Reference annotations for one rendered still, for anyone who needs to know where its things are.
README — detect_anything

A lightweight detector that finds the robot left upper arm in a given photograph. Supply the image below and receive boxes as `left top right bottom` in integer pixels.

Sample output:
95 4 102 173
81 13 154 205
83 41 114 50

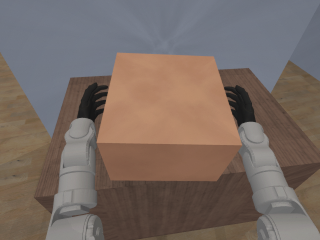
46 214 105 240

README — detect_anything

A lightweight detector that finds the robot left hand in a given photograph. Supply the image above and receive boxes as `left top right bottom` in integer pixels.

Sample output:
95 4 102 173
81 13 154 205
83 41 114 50
77 82 108 123

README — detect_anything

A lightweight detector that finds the left robot forearm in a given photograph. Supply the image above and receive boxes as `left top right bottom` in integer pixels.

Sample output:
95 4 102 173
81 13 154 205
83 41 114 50
45 118 98 240

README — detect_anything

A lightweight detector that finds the robot right hand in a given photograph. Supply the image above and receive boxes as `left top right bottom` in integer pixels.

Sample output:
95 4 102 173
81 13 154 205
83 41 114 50
224 85 256 127

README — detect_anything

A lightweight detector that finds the right robot forearm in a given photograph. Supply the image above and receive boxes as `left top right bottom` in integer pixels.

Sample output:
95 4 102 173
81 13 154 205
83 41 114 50
238 121 320 237

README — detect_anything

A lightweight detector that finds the carton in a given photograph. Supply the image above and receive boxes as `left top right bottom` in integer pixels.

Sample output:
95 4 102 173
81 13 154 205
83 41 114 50
96 52 242 181

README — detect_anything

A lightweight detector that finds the pedestal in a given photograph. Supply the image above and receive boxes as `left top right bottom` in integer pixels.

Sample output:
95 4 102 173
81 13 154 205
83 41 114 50
34 68 320 240

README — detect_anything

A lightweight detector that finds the robot right upper arm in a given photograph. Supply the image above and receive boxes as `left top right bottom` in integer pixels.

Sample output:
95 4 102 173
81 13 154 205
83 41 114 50
256 213 320 240

